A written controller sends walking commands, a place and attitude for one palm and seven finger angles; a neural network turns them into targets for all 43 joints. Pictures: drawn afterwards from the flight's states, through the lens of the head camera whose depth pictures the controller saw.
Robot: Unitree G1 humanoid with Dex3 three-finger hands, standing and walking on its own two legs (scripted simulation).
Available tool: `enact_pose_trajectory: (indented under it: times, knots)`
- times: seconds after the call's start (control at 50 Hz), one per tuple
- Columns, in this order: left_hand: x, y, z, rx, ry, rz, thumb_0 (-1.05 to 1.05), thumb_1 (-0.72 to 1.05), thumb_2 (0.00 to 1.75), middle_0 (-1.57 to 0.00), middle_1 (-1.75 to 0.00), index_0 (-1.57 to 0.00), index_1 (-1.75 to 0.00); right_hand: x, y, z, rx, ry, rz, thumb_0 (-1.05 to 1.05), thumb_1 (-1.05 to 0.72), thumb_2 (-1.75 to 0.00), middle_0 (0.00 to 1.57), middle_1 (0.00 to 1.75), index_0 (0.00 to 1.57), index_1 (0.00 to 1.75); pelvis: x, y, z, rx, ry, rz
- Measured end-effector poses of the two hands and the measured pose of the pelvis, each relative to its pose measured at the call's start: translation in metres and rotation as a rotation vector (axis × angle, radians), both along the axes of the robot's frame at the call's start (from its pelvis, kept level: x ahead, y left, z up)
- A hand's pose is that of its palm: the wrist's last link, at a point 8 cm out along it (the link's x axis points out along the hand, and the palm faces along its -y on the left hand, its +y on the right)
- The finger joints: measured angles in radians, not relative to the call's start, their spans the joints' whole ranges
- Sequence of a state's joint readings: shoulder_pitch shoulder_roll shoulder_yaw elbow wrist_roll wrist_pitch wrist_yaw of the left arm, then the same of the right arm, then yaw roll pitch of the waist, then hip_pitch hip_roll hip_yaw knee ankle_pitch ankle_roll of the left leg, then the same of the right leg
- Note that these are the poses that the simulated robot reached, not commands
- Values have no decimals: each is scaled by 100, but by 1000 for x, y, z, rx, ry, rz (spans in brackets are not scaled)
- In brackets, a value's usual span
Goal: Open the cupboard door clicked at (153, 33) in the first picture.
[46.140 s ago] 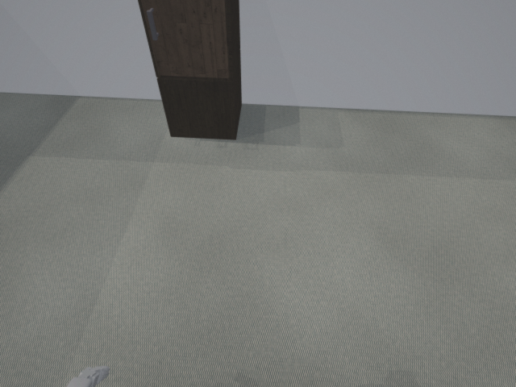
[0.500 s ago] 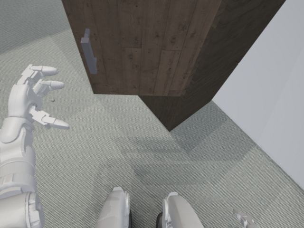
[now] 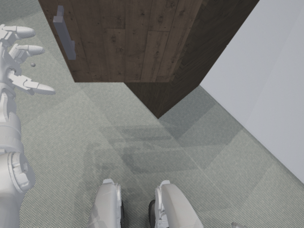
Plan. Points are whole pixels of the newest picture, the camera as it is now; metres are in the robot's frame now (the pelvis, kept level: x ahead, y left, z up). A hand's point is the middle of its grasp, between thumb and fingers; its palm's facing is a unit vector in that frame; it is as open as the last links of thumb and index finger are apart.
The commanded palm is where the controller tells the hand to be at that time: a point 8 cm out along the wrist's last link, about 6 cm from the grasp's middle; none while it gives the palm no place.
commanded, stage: move the hooked fingers beside the handle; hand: left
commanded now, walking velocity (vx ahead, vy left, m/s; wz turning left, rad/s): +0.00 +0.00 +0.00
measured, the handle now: (66, 34) +0.58 +0.20 +0.05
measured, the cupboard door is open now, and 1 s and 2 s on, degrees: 53 53 52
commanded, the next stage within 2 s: slide the fingers in behind the handle in 1.00 s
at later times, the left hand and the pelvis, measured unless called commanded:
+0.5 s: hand (38, 55) +0.53 +0.26 +0.04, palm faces +0.05 -1.00 -0.02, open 14.0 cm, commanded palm +0.52 +0.28 +0.04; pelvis +0.00 +0.00 -0.01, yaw -1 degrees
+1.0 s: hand (38, 53) +0.53 +0.26 +0.05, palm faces +0.06 -1.00 -0.02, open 14.0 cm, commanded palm +0.52 +0.28 +0.04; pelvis +0.00 +0.00 +0.00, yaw -1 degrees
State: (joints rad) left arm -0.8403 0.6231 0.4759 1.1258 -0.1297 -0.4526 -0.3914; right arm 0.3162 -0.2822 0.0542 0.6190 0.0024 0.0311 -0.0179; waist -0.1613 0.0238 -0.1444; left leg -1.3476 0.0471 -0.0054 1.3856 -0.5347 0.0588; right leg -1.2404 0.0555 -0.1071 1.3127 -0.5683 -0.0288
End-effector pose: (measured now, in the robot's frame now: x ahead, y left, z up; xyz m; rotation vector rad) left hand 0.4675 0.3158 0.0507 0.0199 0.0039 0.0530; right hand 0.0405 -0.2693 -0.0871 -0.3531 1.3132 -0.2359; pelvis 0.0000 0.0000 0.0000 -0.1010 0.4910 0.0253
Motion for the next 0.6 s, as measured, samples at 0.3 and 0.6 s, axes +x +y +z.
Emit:
enact_pose_trajectory:
  times: [0.3, 0.6]
  knots:
    - [44, -12, -5, -14, 11, -8, -1, -50, 30, -30, -120, -30, -120, -36, 3, -4, -8, 103, -47, 0, -90, -90, 20, 30, 21, 30, -3, 1, -11, -16, 47, -12]
    - [34, 0, -4, -7, 18, 2, -1, -50, 30, -30, -120, -30, -120, -36, 13, 0, 20, 135, -54, 0, -90, -90, 20, 30, 21, 30, 3, 3, -3, -18, 42, -9]
